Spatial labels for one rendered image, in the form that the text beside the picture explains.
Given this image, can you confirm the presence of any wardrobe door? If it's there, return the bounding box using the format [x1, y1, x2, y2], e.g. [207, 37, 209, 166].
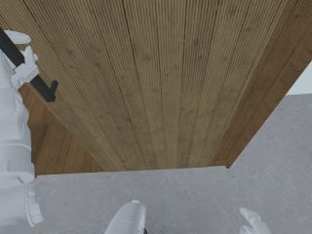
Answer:
[0, 0, 288, 173]
[212, 0, 312, 162]

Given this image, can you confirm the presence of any handle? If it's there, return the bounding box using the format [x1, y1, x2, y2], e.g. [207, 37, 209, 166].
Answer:
[0, 26, 59, 102]

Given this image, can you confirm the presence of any left robot hand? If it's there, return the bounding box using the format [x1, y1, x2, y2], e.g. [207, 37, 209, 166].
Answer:
[0, 30, 40, 91]

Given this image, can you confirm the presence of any robot left thigh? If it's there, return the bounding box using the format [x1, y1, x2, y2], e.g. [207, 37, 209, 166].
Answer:
[104, 202, 146, 234]

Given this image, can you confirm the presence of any left robot shin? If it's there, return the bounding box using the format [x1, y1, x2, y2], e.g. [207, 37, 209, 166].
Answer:
[132, 200, 144, 234]

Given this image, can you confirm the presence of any robot left forearm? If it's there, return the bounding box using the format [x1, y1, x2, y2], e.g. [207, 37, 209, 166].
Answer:
[0, 88, 35, 190]

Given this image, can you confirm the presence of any robot left upper arm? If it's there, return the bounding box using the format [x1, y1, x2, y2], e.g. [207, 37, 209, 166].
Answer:
[0, 182, 46, 234]

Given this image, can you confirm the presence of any right robot hand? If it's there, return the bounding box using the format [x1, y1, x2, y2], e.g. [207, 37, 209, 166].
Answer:
[239, 207, 271, 234]

